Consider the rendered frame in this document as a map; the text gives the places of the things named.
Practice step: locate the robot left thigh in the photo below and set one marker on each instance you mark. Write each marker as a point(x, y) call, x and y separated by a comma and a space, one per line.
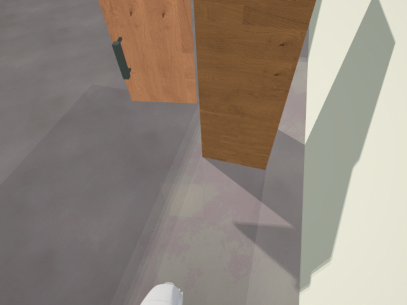
point(164, 294)

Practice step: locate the cupboard door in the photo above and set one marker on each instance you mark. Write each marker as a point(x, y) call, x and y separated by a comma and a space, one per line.
point(157, 42)

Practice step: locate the handle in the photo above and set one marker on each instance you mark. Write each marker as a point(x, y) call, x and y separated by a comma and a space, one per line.
point(125, 71)

